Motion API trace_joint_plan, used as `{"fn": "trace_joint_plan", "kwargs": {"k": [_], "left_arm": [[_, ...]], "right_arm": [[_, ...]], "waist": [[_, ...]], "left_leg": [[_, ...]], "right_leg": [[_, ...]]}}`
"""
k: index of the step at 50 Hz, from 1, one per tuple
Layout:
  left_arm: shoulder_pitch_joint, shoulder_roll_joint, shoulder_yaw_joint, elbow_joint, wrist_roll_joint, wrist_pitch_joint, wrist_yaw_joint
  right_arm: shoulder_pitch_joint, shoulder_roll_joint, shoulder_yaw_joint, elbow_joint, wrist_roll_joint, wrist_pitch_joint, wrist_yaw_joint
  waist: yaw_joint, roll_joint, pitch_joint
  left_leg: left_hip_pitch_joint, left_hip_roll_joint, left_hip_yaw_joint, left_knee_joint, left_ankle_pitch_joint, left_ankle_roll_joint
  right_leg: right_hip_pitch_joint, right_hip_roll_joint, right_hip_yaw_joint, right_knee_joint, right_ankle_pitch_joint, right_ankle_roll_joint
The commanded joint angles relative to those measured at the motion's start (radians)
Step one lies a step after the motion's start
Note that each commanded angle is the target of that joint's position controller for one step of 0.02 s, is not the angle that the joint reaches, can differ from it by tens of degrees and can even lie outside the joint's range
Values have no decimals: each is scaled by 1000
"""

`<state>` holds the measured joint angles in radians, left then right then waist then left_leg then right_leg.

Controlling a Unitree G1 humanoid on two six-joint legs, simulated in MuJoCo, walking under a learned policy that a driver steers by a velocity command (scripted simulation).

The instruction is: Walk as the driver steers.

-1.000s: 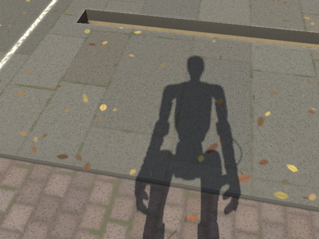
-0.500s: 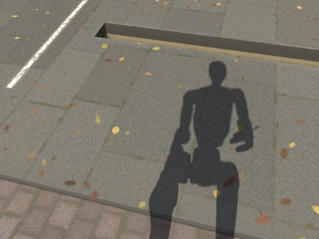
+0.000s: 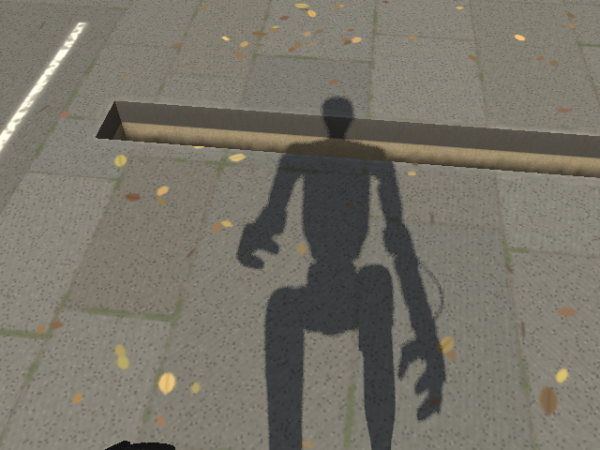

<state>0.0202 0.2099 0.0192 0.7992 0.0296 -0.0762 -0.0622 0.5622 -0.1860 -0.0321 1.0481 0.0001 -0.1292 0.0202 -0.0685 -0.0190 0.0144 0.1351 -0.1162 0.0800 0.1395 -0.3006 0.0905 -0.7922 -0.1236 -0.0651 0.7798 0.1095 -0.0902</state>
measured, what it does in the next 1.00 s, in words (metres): walks ahead: right foot, then left foot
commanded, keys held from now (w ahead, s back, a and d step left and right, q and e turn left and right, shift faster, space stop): w+shift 0.46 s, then shift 0.54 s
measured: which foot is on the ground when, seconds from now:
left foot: down 0.00-0.16, up 0.18-0.58, down 0.60-1.00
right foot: up 0.00-0.12, down 0.14-0.60, up 0.62-1.00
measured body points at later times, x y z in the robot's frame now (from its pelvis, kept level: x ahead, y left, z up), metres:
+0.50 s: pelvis +0.49 -0.01 +0.00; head +0.52 -0.01 +0.44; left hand +0.37 +0.23 -0.14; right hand +0.73 -0.21 -0.08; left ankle +0.73 +0.13 -0.68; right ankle +0.31 -0.08 -0.73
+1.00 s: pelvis +0.79 +0.01 +0.00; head +0.81 +0.01 +0.45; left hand +0.95 +0.25 -0.12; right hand +0.84 -0.25 -0.14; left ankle +0.78 +0.08 -0.73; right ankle +0.91 -0.12 -0.72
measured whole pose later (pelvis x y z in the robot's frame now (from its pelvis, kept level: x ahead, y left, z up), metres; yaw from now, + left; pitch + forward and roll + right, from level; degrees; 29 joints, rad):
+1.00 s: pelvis +0.79 +0.01 +0.00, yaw +1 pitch +1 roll +2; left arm 0.10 0.22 0.02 0.89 0.00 -0.05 0.02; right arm 0.24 -0.23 -0.01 1.00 -0.01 -0.07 0.00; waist -0.04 -0.05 0.01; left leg -0.17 -0.09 0.09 0.39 -0.23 0.08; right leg -0.48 -0.05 0.05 0.58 -0.03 -0.01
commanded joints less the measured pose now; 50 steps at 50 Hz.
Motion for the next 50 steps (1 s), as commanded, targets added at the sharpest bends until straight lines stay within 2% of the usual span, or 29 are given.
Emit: {"fn": "trace_joint_plan", "kwargs": {"k": [1,4,6,7,8,9,10,12,14,16,20,22,24,26,27,28,29,30,31,32,33,34,36,38,39,41,44,48,50], "left_arm": [[-128,36,-9,-80,-14,-10,-1],[-57,93,9,-72,-10,-11,20],[268,164,43,20,-12,-10,46],[456,210,66,73,3,-6,64],[538,291,89,87,31,-3,77],[494,275,94,91,27,-2,55],[388,202,86,90,11,-9,43],[311,91,61,108,13,-28,36],[320,51,41,142,3,-42,47],[352,74,41,165,-18,-59,48],[400,112,41,160,-29,-78,35],[459,122,39,178,-45,-88,39],[498,151,39,195,-42,-85,46],[534,180,38,210,-33,-73,59],[533,197,39,214,-22,-62,71],[509,212,43,215,-14,-49,81],[460,221,44,208,-24,-42,88],[426,140,18,170,-5,-24,76],[613,11,-10,208,-6,-40,54],[681,61,-2,232,-65,-55,40],[548,124,9,193,-86,-50,44],[398,144,15,144,-75,-41,57],[338,131,29,133,-51,-7,79],[409,46,18,137,-47,11,83],[394,40,18,125,-47,11,88],[338,47,17,104,-40,11,95],[230,65,17,87,-30,16,94],[134,98,23,60,-26,30,91],[165,106,29,76,-15,28,86]], "right_arm": [[-13,-141,-11,-54,7,-26,-13],[2,-205,-17,-44,-18,-6,-33],[-44,-249,-32,-44,-44,25,-52],[-91,-237,-33,-59,-46,30,-52],[-61,-93,-5,-101,-29,20,-31],[24,-74,-2,-123,31,0,-14],[-122,-140,-11,-153,20,-3,-26],[-235,-117,-6,-180,-1,1,-16],[-220,-63,7,-191,-38,33,9],[-288,-52,14,-227,-49,51,26],[-527,-64,34,-333,-44,45,39],[-623,-68,41,-354,-28,38,48],[-653,-84,42,-360,-24,34,43],[-615,-107,36,-348,-44,22,31],[-521,-131,26,-319,-51,14,22],[-340,-164,11,-261,-51,6,9],[-156,-191,-1,-198,-56,1,-4],[-74,-321,-43,-206,23,11,-18],[-64,-309,-20,-196,-26,9,-4],[-66,-286,-30,-172,-29,11,18],[-194,-236,-32,-203,-11,19,20],[-321,-182,-16,-214,9,14,18],[-398,-124,10,-208,-1,-2,20],[-396,-116,17,-175,-20,-2,25],[-393,-127,14,-162,-26,-2,19],[-394,-150,9,-146,-27,9,-1],[-354,-180,2,-125,-11,31,-24],[-336,-176,2,-86,-11,55,-30],[-354,-162,5,-75,6,63,-30]], "waist": [[33,38,162],[89,121,37],[245,161,-135],[331,143,-213],[274,-78,-303],[184,-246,-398],[170,-91,-214],[109,80,-35],[34,45,18],[20,15,84],[57,-10,155],[96,19,166],[110,12,170],[99,-30,95],[55,-69,24],[-28,-102,-70],[-124,-113,-140],[-159,12,-359],[-42,308,-564],[-50,243,-664],[-33,103,-495],[9,-38,-254],[73,-83,-90],[129,26,-72],[136,54,-71],[140,89,-98],[93,101,-134],[66,101,-90],[94,78,-74]], "left_leg": [[-197,252,-65,-159,711,55],[42,293,-41,79,1291,27],[33,315,-34,495,1350,30],[-143,281,-23,786,1128,39],[-488,147,-27,1189,336,37],[-791,21,-165,1422,-149,31],[-892,117,-183,1383,-23,60],[-834,185,-174,1258,63,56],[-763,226,-175,1175,60,27],[-823,260,-140,1108,80,-4],[-782,266,-40,728,353,-25],[-659,213,33,554,495,-7],[-657,174,54,440,544,15],[-605,85,91,380,483,34],[-505,43,80,367,437,42],[-320,28,49,361,436,54],[-147,88,6,287,569,71],[194,347,-251,474,910,109],[466,526,-540,556,1511,246],[489,581,-671,434,1288,371],[304,527,-551,358,1004,336],[18,464,-430,273,879,268],[-328,391,-303,163,901,218],[-461,338,-182,127,969,197],[-485,312,-139,119,1007,188],[-461,268,-66,133,1048,160],[-368,257,-44,153,984,121],[-333,297,-93,195,762,120],[-355,277,-105,274,608,92]], "right_leg": [[219,74,-78,-180,96,-26],[325,186,-109,-226,-77,-62],[631,213,-67,-256,-201,-96],[874,134,4,-251,-296,-124],[1134,-135,356,-228,-551,-179],[1276,-277,899,-451,-706,-289],[1140,-213,766,-517,-705,-239],[831,-145,514,-571,-505,-185],[651,-74,378,-621,-469,-139],[588,-47,300,-677,-407,-133],[494,32,131,-742,-76,-109],[512,31,94,-812,84,-87],[681,12,61,-791,310,-66],[855,-1,47,-635,698,-35],[894,-9,51,-501,807,-15],[874,-6,49,-294,824,0],[815,26,25,-51,698,16],[574,97,65,350,140,56],[333,264,238,719,-755,79],[210,257,369,846,-752,83],[162,171,295,780,-693,89],[152,113,205,677,-616,99],[275,61,163,578,-553,104],[376,40,151,440,-495,106],[383,45,136,361,-446,106],[393,52,111,171,-319,107],[413,74,89,-28,-135,106],[427,71,107,-154,-150,87],[510,83,91,-300,-74,55]]}}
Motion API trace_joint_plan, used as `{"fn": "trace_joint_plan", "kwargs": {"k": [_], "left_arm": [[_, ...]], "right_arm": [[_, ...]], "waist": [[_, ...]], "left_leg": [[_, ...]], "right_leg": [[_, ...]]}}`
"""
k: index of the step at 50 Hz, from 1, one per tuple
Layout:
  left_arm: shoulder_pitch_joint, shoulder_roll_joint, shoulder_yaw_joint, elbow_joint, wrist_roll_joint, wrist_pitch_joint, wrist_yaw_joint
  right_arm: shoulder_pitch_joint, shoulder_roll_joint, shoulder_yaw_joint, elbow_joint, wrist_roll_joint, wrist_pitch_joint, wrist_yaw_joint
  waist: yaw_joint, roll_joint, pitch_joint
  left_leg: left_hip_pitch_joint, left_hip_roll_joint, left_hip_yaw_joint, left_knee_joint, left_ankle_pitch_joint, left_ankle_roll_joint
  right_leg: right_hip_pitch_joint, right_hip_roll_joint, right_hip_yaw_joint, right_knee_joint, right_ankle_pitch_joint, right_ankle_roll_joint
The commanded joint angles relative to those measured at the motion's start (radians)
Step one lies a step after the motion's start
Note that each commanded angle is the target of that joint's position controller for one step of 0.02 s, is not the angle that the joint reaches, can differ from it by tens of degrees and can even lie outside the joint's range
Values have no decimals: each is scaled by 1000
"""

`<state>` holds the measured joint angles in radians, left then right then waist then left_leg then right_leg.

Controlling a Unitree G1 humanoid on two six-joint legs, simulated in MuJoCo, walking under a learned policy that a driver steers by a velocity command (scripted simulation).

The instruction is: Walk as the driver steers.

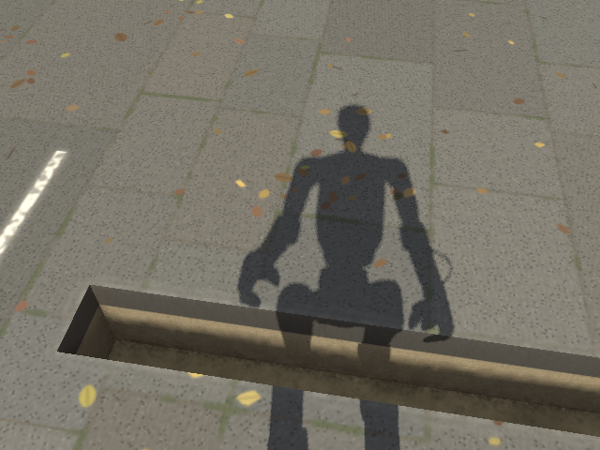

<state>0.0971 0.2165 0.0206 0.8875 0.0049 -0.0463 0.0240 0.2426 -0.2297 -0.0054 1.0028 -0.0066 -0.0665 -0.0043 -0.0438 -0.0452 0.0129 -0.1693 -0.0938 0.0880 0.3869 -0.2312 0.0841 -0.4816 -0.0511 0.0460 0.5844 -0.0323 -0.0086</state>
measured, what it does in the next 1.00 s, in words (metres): walks ahead: right foot, then right foot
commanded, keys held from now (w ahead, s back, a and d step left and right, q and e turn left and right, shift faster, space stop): shift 0.02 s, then w+shift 0.90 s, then shift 0.08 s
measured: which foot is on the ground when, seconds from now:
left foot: down 0.00-0.58, up 0.60-1.00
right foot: up 0.00-0.00, down 0.02-0.22, up 0.24-0.54, down 0.56-1.00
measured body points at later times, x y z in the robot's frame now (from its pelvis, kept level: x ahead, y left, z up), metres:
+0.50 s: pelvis +0.19 -0.03 +0.00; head +0.21 -0.03 +0.45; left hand +0.44 +0.19 -0.08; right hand +0.08 -0.29 -0.14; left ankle +0.02 +0.10 -0.74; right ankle +0.33 -0.16 -0.71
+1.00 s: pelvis +0.57 -0.07 -0.02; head +0.58 -0.05 +0.43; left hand +0.47 +0.20 -0.15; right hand +0.80 -0.32 -0.09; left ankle +0.80 +0.08 -0.67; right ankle +0.37 -0.16 -0.74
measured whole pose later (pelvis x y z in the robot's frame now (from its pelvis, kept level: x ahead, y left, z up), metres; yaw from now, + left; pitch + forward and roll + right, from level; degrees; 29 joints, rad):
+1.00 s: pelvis +0.57 -0.07 -0.02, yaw -1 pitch +0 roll -2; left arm 0.57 0.28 0.07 1.00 0.06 -0.14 0.00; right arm -0.02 -0.29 -0.07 0.80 -0.04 -0.06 0.05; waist 0.09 0.01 0.02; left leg -0.85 0.11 -0.03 0.92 -0.05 0.03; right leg 0.23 0.07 -0.05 0.18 -0.41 -0.03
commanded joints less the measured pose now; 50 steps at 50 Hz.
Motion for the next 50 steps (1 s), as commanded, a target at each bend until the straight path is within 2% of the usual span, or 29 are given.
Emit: {"fn": "trace_joint_plan", "kwargs": {"k": [1,2,3,5,6,8,11,12,13,14,16,21,26,27,28,29,30,31,32,33,35,37,40,42,44,45,46,48,50], "left_arm": [[97,141,40,-8,19,-1,0],[108,174,47,-1,13,8,3],[136,183,58,15,-9,25,3],[202,194,72,18,-46,37,-2],[177,202,75,2,-36,22,-1],[58,164,68,-57,-21,-10,-4],[-120,97,56,-134,-32,-11,-16],[-110,44,41,-145,9,-2,-29],[-177,50,39,-196,17,-7,-34],[-191,108,53,-195,31,-13,-36],[-128,115,54,-189,34,-21,-52],[-180,72,32,-241,26,-1,-99],[-189,124,46,-256,31,16,-101],[-109,133,56,-236,34,6,-99],[111,143,69,-165,27,-1,-90],[335,205,92,-96,47,-12,-71],[440,334,117,-82,64,-18,-56],[413,305,108,-80,43,-21,-57],[311,271,99,-68,37,-19,-56],[246,223,89,-77,30,-27,-62],[155,176,74,-76,14,-32,-60],[137,147,61,-65,5,-44,-57],[214,179,65,-19,-4,-69,-55],[239,206,79,-13,11,-63,-49],[301,202,78,3,45,-77,-53],[470,160,72,70,46,-90,-48],[546,167,72,96,48,-98,-39],[498,248,93,86,59,-110,-11],[562,222,86,106,55,-113,0]], "right_arm": [[15,-104,-18,-15,11,0,-6],[117,-93,-20,7,-6,-2,-5],[194,-57,-12,29,1,5,-5],[69,-86,-23,-19,33,4,0],[26,-95,-29,-37,43,0,-3],[37,-110,-40,-39,21,-11,-1],[228,-83,-46,40,-2,-25,-7],[346,-175,-65,30,-54,-25,5],[296,-201,-84,24,-54,-21,6],[261,-151,-75,4,-46,-18,4],[227,-164,-84,-19,-27,-27,-1],[206,-138,-82,-22,-17,-49,8],[243,-184,-84,3,-12,-35,21],[238,-196,-83,6,-9,-29,13],[212,-220,-85,3,-10,-18,7],[199,-215,-82,-15,-13,-14,1],[239,-80,-54,-78,14,-20,14],[182,-144,-75,-81,14,-36,10],[81,-167,-84,-112,17,-44,9],[77,-142,-71,-117,15,-49,13],[121,-108,-61,-111,-20,-25,25],[76,-97,-59,-132,-24,5,30],[-132,-82,-47,-226,-34,16,47],[-123,-64,-39,-204,-52,21,72],[-27,-122,-66,-150,-35,32,76],[-229,-154,-95,-214,-15,26,55],[-349,-171,-97,-265,-28,16,48],[-486,-163,-85,-304,-22,-18,43],[-555,-117,-62,-346,-47,-14,50]], "waist": [[58,50,-79],[-4,-20,-119],[-20,-136,-153],[57,-150,-48],[49,-150,4],[1,-135,-20],[-111,-44,-75],[-154,233,-73],[-136,333,71],[-113,158,114],[-56,106,66],[-17,151,105],[-1,176,127],[42,159,78],[153,146,-37],[247,88,-169],[227,-230,-350],[215,-155,-348],[169,-69,-156],[127,-9,-93],[39,-44,-14],[5,-44,70],[32,-16,140],[35,5,99],[6,18,15],[92,-22,118],[132,-3,190],[131,24,291],[168,78,221]], "left_leg": [[-70,201,-105,82,395,52],[-126,127,-79,113,96,25],[-227,72,-35,163,-235,14],[-387,79,-38,299,-379,42],[-362,94,-66,334,-330,64],[-212,135,-99,309,-215,84],[180,125,-60,80,-126,76],[350,290,-360,-158,-432,102],[331,490,-648,-281,-551,157],[318,482,-610,-257,-476,164],[347,422,-492,-265,-327,138],[177,328,-241,-352,-97,105],[174,343,-113,-268,384,76],[163,349,-80,-142,675,56],[109,314,-17,101,833,31],[-119,263,1,438,654,12],[-444,102,-17,870,-63,-12],[-560,52,-204,1019,-240,34],[-643,121,-198,1039,-124,44],[-589,176,-184,960,-26,37],[-450,234,-175,827,19,5],[-387,254,-177,667,4,-30],[-415,246,-111,411,160,-58],[-361,221,-78,440,268,-66],[-432,234,-91,643,375,-33],[-859,246,-186,677,198,-33],[-1073,258,-237,640,114,-27],[-1166,234,-167,462,147,-43],[-1120,219,-116,461,175,-71]], "right_leg": [[271,-26,22,-153,348,-51],[359,-81,70,-105,413,-93],[425,-128,143,-108,6,-170],[342,-227,434,-326,-848,-249],[241,-262,548,-401,-913,-263],[99,-241,496,-423,-737,-220],[-166,-20,119,-225,-521,-58],[-363,86,-12,59,-526,-35],[-554,91,-65,236,-385,-28],[-582,15,8,299,-293,-37],[-533,-15,1,321,-228,-25],[-271,-17,-78,164,-88,-34],[-14,48,-179,-10,-170,-104],[131,92,-185,-23,-144,-119],[378,125,-191,-37,-141,-139],[701,21,-49,-29,-290,-165],[955,-281,464,-182,-805,-216],[887,-331,736,-335,-824,-205],[752,-289,554,-308,-646,-182],[606,-259,427,-321,-491,-184],[362,-187,289,-404,-405,-169],[241,-164,206,-484,-329,-194],[216,-123,95,-569,-257,-218],[227,-102,31,-550,-115,-230],[370,-154,9,-433,122,-249],[670,-208,121,-449,-111,-251],[814,-256,183,-465,-218,-248],[834,-218,117,-453,-149,-200],[876,-192,102,-422,33,-172]]}}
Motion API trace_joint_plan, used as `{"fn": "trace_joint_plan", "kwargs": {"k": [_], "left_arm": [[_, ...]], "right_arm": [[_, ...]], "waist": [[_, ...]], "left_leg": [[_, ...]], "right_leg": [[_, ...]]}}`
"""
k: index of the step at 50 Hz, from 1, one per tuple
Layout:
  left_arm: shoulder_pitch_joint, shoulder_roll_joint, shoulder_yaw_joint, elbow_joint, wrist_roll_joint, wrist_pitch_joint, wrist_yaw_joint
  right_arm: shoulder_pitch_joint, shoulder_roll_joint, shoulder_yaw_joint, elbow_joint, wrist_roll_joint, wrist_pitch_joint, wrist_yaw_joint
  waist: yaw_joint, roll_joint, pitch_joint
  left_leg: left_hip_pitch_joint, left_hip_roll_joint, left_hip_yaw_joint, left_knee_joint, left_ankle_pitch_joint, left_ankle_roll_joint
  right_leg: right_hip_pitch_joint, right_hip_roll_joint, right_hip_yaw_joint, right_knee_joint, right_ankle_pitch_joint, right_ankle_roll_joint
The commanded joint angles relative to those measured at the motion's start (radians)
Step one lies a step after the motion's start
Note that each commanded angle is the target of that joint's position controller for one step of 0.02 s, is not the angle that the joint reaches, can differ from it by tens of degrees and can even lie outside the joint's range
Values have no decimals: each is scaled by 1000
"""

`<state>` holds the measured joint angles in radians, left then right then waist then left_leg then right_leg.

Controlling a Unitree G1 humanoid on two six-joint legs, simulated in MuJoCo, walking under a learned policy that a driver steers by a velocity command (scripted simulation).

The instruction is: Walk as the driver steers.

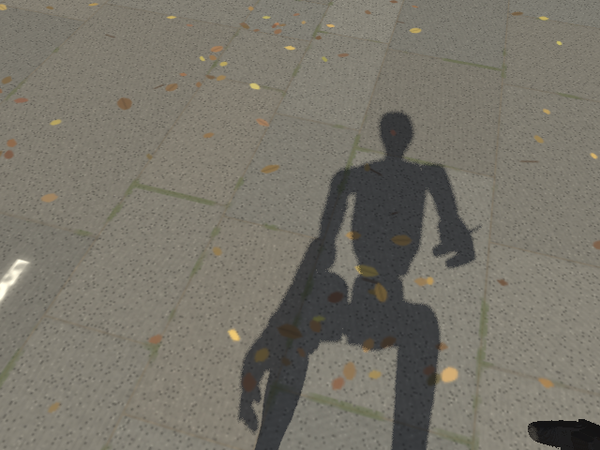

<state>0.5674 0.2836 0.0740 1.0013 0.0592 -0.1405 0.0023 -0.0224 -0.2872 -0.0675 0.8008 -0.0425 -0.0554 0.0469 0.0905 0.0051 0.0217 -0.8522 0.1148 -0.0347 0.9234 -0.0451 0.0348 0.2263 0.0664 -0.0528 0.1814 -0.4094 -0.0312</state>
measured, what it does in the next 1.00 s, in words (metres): walks ahead: left foot, then right foot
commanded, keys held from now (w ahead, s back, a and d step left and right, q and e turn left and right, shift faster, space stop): shift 0.90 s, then w+shift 0.10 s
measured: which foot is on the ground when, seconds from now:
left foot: up 0.00-0.12, down 0.14-1.00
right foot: down 0.00-0.14, up 0.16-0.56, down 0.58-1.00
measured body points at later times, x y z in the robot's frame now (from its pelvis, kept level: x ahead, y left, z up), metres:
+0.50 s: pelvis +0.31 +0.06 +0.02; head +0.35 +0.06 +0.46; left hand +0.51 +0.30 -0.09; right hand +0.34 -0.19 -0.13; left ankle +0.40 +0.15 -0.72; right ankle +0.45 -0.08 -0.67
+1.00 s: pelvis +0.42 +0.03 +0.02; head +0.42 +0.03 +0.47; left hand +0.50 +0.30 -0.11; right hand +0.47 -0.24 -0.12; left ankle +0.40 +0.15 -0.71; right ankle +0.45 -0.07 -0.72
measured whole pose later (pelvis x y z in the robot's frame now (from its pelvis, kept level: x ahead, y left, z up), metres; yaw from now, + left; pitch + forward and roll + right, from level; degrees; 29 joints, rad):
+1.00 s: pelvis +0.42 +0.03 +0.02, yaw +0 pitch +1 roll +0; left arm 0.18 0.25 0.00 0.99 -0.01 -0.02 0.01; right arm 0.21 -0.28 -0.01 1.07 0.00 0.01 -0.01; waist 0.00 0.01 -0.03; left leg -0.23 0.00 0.00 0.50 -0.37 0.06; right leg -0.29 0.03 0.00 0.46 -0.26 -0.06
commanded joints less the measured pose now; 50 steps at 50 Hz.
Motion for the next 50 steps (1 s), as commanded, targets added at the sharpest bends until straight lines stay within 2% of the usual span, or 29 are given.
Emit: {"fn": "trace_joint_plan", "kwargs": {"k": [1,2,3,4,6,7,8,9,10,11,12,13,14,16,17,19,21,24,26,28,29,30,31,33,37,45,46,48,50], "left_arm": [[-25,145,21,-63,-15,-10,5],[-67,119,17,-65,-59,-5,1],[-69,121,3,-77,-179,8,22],[-118,219,16,-67,-164,8,37],[-195,264,26,-99,-59,28,42],[-226,235,14,-105,-45,48,35],[56,-58,-73,-120,-59,40,-2],[92,-5,-68,-69,-90,21,-15],[-42,46,-58,-106,-120,21,-12],[-95,43,-61,-131,-116,37,3],[-167,61,-56,-138,-101,52,15],[-155,91,-50,-134,-91,73,11],[-241,152,-10,-122,-91,105,18],[-260,71,-21,-138,-110,149,33],[-298,29,-41,-183,-99,151,38],[-335,-1,-57,-222,-74,134,36],[-354,10,-67,-213,-18,106,29],[-404,43,-74,-198,-31,101,25],[-441,79,-59,-198,-51,104,21],[-436,91,-44,-188,-48,107,17],[-419,112,-37,-175,-40,111,16],[-408,141,-35,-181,-30,115,14],[-479,149,-34,-179,-18,131,25],[-530,34,-61,-189,-21,129,17],[-454,69,-56,-133,-34,112,10],[-430,79,-63,-66,-46,111,11],[-397,80,-62,-42,-48,117,14],[-356,158,-32,-31,-70,124,13],[-340,180,-20,-35,-75,109,8]], "right_arm": [[-243,-25,20,-132,-5,-23,20],[-211,58,56,-148,-6,-36,51],[-227,62,48,-154,111,-67,40],[-143,-3,35,-152,120,-78,24],[215,-136,-13,-35,65,-82,-15],[366,-206,-27,25,47,-64,-42],[482,-314,-35,26,-14,-77,-23],[504,-282,-41,50,-8,-70,-17],[407,-209,-20,27,11,-62,-15],[287,-93,8,28,28,-68,-7],[201,-31,28,21,38,-69,-9],[187,-18,36,22,12,-71,-7],[297,-92,7,72,19,-74,-18],[278,-104,5,104,46,-62,-36],[219,-87,17,91,56,-48,-50],[101,-16,48,35,21,-16,-66],[96,-21,54,25,1,-42,-50],[145,-87,32,55,16,-63,-48],[182,-109,27,82,34,-39,-55],[230,-89,36,106,49,-9,-63],[260,-70,44,126,43,5,-60],[271,-36,52,129,34,15,-60],[324,28,63,135,38,23,-61],[295,-16,62,153,28,33,-72],[247,-74,51,188,31,42,-69],[223,-71,53,241,32,68,-58],[259,-67,53,260,36,70,-57],[223,-112,38,241,49,60,-59],[177,-91,43,206,56,27,-49]], "waist": [[1,54,239],[-29,62,220],[-49,83,138],[-147,-9,90],[-314,-121,-163],[-374,-116,-242],[-217,205,-539],[-211,165,-786],[-206,157,-659],[-136,25,-515],[-121,-20,-365],[-88,-28,-316],[-139,43,-231],[-78,85,-115],[-30,48,-95],[29,-13,-59],[1,23,-144],[-52,44,-143],[-88,59,-123],[-89,46,-114],[-88,40,-107],[-105,-53,-93],[-183,-252,-61],[-167,-180,-47],[-111,-51,-80],[-94,-14,-86],[-94,-13,-100],[-74,-31,-11],[-68,-81,18]], "left_leg": [[-178,-36,148,-241,74,-25],[263,-23,84,-445,361,7],[387,-103,60,-381,341,8],[493,-127,56,-352,372,24],[872,-205,95,-279,287,62],[977,-91,8,-316,421,97],[1552,339,-592,-253,674,417],[1518,270,-706,-368,696,378],[1390,208,-581,-426,593,331],[1200,152,-451,-458,503,294],[977,125,-368,-494,497,281],[813,135,-331,-591,418,287],[705,158,-407,-664,298,299],[548,179,-386,-740,-19,284],[473,143,-329,-750,-162,239],[284,31,-132,-728,-94,208],[223,-15,-29,-761,108,233],[387,42,-51,-769,122,251],[531,62,-102,-727,-21,229],[543,15,-110,-674,-296,161],[497,-20,-97,-624,-359,120],[455,-107,-23,-465,-377,69],[435,-162,48,-434,-349,31],[564,-116,12,-531,-191,19],[603,-95,18,-578,-166,18],[632,-90,24,-582,-73,19],[622,-104,37,-575,-223,31],[474,-101,16,-504,-549,71],[364,-80,7,-440,-504,90]], "right_leg": [[-81,-222,126,-88,478,-160],[-336,-250,79,-184,540,-129],[-328,-314,81,-146,681,-121],[-320,-314,34,-101,871,-99],[-315,-227,-28,256,1126,-23],[-312,-188,-18,575,1086,28],[-781,26,134,1194,-9,98],[-694,67,337,1279,-186,69],[-736,17,324,1213,-152,45],[-745,-76,254,1139,-108,47],[-735,-103,203,1090,-66,59],[-631,-159,195,1028,-20,49],[-651,-95,144,1274,-74,25],[-838,-98,147,1528,-142,-18],[-884,-132,191,1438,-2,-35],[-777,-161,164,1100,175,-7],[-577,-150,90,842,326,18],[-554,-160,113,601,337,31],[-592,-145,89,450,265,15],[-491,-105,53,246,257,-14],[-415,-148,96,214,297,-31],[-401,-242,215,143,310,-63],[-528,-293,320,46,57,-135],[-595,-215,277,15,-69,-97],[-486,-144,179,101,146,-54],[-394,-122,128,171,406,-69],[-392,-103,121,165,188,-77],[-462,-147,208,133,-282,-119],[-435,-261,383,48,-376,-172]]}}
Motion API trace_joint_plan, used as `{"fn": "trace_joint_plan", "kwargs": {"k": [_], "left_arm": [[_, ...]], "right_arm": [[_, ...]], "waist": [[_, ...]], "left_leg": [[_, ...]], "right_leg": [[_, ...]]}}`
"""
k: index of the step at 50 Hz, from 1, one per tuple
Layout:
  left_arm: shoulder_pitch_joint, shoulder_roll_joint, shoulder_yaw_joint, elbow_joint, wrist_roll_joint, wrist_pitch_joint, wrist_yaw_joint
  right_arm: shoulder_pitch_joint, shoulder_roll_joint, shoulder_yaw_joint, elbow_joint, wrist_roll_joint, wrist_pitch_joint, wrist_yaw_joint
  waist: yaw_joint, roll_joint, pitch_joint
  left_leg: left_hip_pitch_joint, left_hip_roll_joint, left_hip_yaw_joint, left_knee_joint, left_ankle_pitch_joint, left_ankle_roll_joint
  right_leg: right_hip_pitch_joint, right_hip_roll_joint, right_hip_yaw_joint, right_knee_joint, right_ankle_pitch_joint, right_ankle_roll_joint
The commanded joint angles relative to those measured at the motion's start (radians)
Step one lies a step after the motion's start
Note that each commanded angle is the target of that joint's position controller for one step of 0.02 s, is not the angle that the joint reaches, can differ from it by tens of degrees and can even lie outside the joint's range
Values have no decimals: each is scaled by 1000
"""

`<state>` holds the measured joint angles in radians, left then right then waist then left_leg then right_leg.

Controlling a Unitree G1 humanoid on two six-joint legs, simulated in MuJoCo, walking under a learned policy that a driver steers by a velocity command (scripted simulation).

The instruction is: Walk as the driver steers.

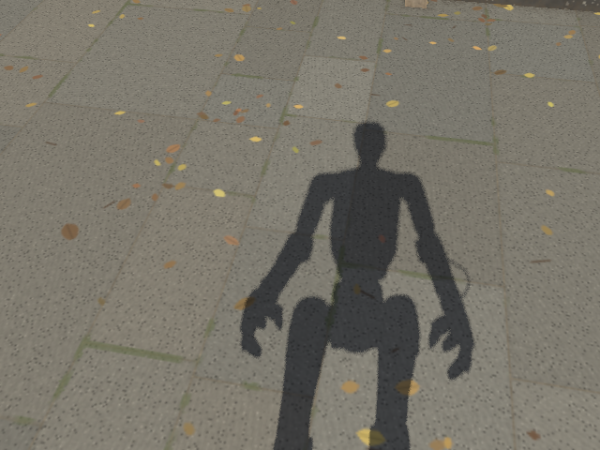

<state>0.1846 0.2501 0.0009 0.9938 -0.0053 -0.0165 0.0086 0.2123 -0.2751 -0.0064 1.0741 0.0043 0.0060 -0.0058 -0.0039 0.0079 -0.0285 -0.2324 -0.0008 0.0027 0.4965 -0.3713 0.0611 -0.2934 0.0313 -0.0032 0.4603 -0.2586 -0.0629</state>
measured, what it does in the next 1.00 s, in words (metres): walks ahead, turning left: right foot, then left foot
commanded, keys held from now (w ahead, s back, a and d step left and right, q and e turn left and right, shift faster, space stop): w+shift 0.54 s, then w+q+shift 0.46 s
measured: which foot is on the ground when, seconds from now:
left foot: down 0.00-0.46, up 0.48-0.92, down 0.94-1.00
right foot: down 0.00-0.10, up 0.12-0.46, down 0.48-0.94, up 0.96-1.00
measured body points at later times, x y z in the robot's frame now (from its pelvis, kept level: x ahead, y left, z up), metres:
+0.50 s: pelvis +0.26 -0.05 -0.03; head +0.28 -0.06 +0.42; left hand +0.49 +0.20 -0.11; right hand +0.15 -0.31 -0.17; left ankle +0.00 +0.11 -0.71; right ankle +0.35 -0.15 -0.75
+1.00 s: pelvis +0.70 -0.04 -0.04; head +0.72 -0.04 +0.41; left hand +0.65 +0.22 -0.18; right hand +0.89 -0.28 -0.16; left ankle +0.78 -0.02 -0.74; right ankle +0.47 -0.19 -0.60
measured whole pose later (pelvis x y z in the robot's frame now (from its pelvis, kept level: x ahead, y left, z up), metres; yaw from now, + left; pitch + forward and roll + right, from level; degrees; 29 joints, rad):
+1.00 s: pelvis +0.70 -0.04 -0.04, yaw +17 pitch +0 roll +0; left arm 0.35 0.23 0.03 0.91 0.04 -0.07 0.02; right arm 0.17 -0.29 -0.07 0.82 -0.02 -0.03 0.04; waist -0.04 0.02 0.05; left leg -0.47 -0.15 0.14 0.71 -0.28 0.24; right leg -0.09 0.00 -0.11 1.29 -0.38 0.00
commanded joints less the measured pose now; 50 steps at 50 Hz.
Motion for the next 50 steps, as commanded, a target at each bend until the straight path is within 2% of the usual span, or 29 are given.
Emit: {"fn": "trace_joint_plan", "kwargs": {"k": [1,4,5,6,7,8,10,15,17,19,21,22,23,24,25,26,27,28,30,33,39,41,43,45,46,47,48,49,50], "left_arm": [[41,208,57,-32,-9,-25,0],[-92,174,51,-98,-14,-45,-8],[-181,135,38,-136,-16,-49,-15],[-253,63,15,-176,-13,-63,-25],[-262,90,20,-190,40,-46,-41],[-276,136,31,-187,55,-41,-46],[-259,145,37,-197,52,-42,-60],[-282,123,32,-254,43,-26,-90],[-306,97,18,-288,34,-22,-100],[-327,100,17,-310,44,-15,-98],[-206,135,38,-285,54,-11,-82],[-46,159,59,-246,44,-18,-71],[190,202,86,-164,40,-25,-56],[367,289,115,-118,63,-37,-38],[365,381,120,-127,73,-49,-32],[259,326,121,-127,47,-52,-29],[147,240,102,-152,45,-62,-28],[86,177,90,-161,40,-73,-33],[75,117,67,-137,38,-91,-30],[132,77,58,-91,22,-116,-27],[224,83,50,-68,21,-130,-8],[253,111,49,-60,16,-129,10],[255,173,61,-72,22,-109,39],[187,229,82,-103,40,-71,53],[134,234,87,-124,51,-54,50],[92,216,91,-128,51,-47,30],[46,42,48,-190,67,-72,10],[78,42,38,-309,26,-96,-1],[21,96,33,-314,40,-123,-4]], "right_arm": [[-42,-81,-13,-64,10,-52,6],[71,-85,-11,-28,1,-80,6],[152,-111,-16,-3,0,-84,2],[255,-167,-32,29,6,-86,-3],[299,-228,-65,19,-41,-78,5],[290,-182,-63,13,-46,-82,6],[278,-151,-64,-2,-33,-100,2],[226,-105,-59,-20,-25,-138,-1],[192,-138,-71,-33,-27,-146,9],[228,-150,-78,-22,-13,-146,17],[253,-177,-85,-10,-16,-141,30],[255,-189,-88,-9,-18,-135,30],[230,-191,-90,-21,-20,-127,29],[229,-113,-72,-57,-31,-119,28],[277,47,-41,-119,-12,-126,35],[191,-27,-54,-142,-9,-137,29],[108,-93,-71,-171,-8,-138,32],[101,-87,-66,-159,-13,-134,36],[149,-27,-53,-147,-35,-100,46],[58,-11,-50,-196,-25,-56,59],[-216,1,-23,-330,-18,-55,87],[-236,4,-18,-347,-21,-54,89],[-156,-43,-30,-327,-18,-47,84],[115,-121,-62,-262,-13,-37,68],[317,-173,-90,-203,-16,-34,52],[394,-200,-118,-179,-10,-32,30],[291,-238,-126,-180,-6,-23,21],[237,-307,-138,-217,-29,-18,28],[220,-245,-134,-237,-33,-20,23]], "waist": [[12,-111,40],[-81,-61,12],[-127,1,30],[-160,150,34],[-160,257,41],[-151,163,97],[-117,92,88],[-46,83,141],[-35,103,170],[-43,101,195],[2,119,145],[83,107,52],[188,75,-80],[237,-51,-191],[131,-328,-307],[113,-259,-201],[71,-115,-42],[43,-15,-9],[-21,-42,27],[-32,-42,148],[11,3,205],[-1,-22,178],[-59,-89,83],[-207,-144,-58],[-293,-137,-127],[-321,-34,-104],[-178,201,-2],[-98,216,-175],[-113,16,-108]], "left_leg": [[-234,36,-11,15,-68,67],[24,64,-39,-78,-24,106],[165,120,-136,-171,-115,135],[339,239,-344,-297,-269,180],[428,342,-528,-395,-403,203],[439,364,-538,-394,-349,210],[448,343,-463,-408,-233,192],[268,261,-233,-506,-49,137],[153,228,-141,-555,46,123],[107,241,-86,-593,175,112],[168,245,-7,-399,653,96],[166,250,37,-167,943,80],[74,204,63,122,984,55],[-168,118,55,526,554,45],[-403,-44,-77,853,-173,39],[-503,-24,-157,967,-36,71],[-568,56,-113,968,103,81],[-509,96,-107,917,186,79],[-411,126,-119,850,185,58],[-512,133,-103,776,238,41],[-466,74,120,340,482,63],[-371,11,185,222,518,90],[-261,-71,228,197,463,113],[2,-124,215,220,327,151],[192,-118,153,179,222,195],[331,-72,57,71,167,241],[415,58,-205,164,301,272],[626,209,-699,-54,77,484],[553,256,-825,-248,-135,439]], "right_leg": [[103,-266,388,-260,-486,-151],[-103,-220,290,-208,-367,-110],[-276,-132,161,-81,-282,-59],[-489,-35,-1,167,-139,0],[-601,-15,-59,291,-158,0],[-687,-62,-13,402,-117,-1],[-717,-100,13,513,-56,9],[-595,-125,-18,494,85,37],[-419,-110,-60,330,120,28],[-257,-81,-129,248,133,-13],[-91,-14,-184,208,55,-63],[97,25,-188,189,35,-81],[373,45,-179,165,27,-95],[620,-165,90,118,-297,-102],[691,-416,646,-159,-774,-148],[534,-409,842,-345,-809,-142],[412,-394,657,-288,-604,-142],[281,-358,495,-269,-406,-133],[123,-305,291,-303,-268,-89],[90,-262,101,-378,-126,-38],[188,-176,-240,-456,522,32],[288,-202,-279,-408,929,55],[415,-226,-294,-233,1335,81],[413,-262,-275,134,1516,72],[328,-269,-247,425,1426,48],[152,-157,-255,827,827,33],[-256,2,-170,1154,-190,37],[-559,32,42,1282,-238,70],[-619,-32,110,1174,-162,50]]}}
Keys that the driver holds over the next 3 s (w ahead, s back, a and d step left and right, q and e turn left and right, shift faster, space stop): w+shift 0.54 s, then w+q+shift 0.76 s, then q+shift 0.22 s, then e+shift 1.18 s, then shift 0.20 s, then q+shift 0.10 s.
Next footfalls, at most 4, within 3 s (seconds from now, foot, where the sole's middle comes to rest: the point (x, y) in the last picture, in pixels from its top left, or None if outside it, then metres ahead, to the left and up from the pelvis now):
0.48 right None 0.39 -0.15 -0.78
0.94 left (316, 338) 0.81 -0.01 -0.78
1.36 right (309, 204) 1.29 0.01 -0.78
1.72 left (200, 206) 1.29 0.34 -0.78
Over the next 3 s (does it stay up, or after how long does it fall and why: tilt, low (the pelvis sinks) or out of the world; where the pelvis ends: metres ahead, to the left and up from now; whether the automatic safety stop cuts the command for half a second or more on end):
stays up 1.39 0.18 -0.01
